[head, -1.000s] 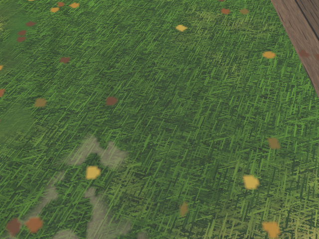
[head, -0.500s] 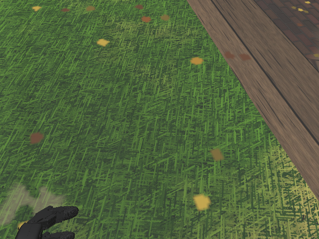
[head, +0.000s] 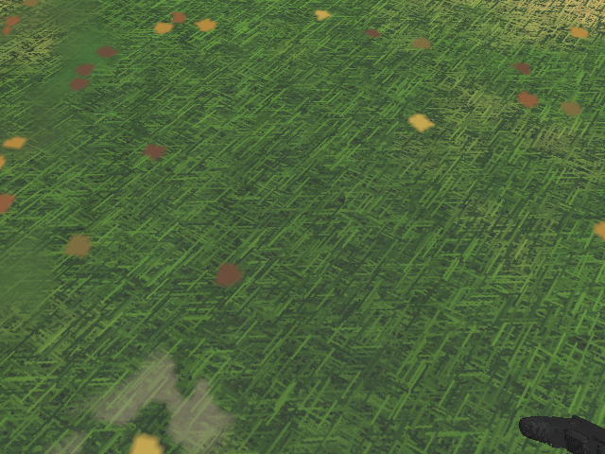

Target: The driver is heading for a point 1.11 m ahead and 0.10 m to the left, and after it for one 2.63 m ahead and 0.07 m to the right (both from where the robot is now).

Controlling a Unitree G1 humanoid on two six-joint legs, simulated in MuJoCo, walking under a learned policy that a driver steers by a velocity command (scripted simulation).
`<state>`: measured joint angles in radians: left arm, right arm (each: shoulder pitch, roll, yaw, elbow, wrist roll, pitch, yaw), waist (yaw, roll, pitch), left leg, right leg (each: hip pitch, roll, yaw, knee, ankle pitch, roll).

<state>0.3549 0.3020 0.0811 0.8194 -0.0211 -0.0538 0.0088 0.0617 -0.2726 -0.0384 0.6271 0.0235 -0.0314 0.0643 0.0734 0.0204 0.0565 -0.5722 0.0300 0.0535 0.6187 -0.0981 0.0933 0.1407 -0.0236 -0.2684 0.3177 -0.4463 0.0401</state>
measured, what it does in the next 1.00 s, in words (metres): walks ahead, turning left: left foot, then right foot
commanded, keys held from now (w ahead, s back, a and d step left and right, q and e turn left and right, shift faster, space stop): w+q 0.48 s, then w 0.32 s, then w+e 0.10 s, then e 0.10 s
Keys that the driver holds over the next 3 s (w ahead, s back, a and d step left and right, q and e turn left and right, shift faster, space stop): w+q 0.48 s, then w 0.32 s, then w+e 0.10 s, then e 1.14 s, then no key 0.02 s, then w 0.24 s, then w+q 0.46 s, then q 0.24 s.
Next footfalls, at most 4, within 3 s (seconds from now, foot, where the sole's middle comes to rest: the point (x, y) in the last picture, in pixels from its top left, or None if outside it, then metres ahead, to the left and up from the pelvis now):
0.02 left None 0.19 0.09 -0.75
0.50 right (361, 432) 0.49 -0.07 -0.75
0.98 left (214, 355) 0.64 0.27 -0.75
1.44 right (320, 328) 0.73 0.03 -0.75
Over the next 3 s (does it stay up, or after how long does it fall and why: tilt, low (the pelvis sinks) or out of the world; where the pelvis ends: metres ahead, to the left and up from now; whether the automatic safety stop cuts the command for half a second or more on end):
stays up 0.97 0.07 0.02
